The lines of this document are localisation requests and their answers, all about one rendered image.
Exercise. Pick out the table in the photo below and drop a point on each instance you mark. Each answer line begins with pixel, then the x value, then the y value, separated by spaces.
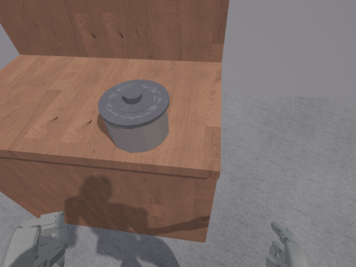
pixel 56 153

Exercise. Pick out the left robot hand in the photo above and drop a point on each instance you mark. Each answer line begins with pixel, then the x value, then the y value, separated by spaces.
pixel 26 242

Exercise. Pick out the pot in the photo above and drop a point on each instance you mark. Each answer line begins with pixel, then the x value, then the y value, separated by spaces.
pixel 141 138

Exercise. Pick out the knob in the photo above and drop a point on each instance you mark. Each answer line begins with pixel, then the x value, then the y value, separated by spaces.
pixel 132 95

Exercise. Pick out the right robot hand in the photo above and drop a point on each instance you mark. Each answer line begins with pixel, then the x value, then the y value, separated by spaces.
pixel 291 254

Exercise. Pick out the lid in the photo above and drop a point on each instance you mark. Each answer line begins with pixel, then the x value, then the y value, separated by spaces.
pixel 116 111

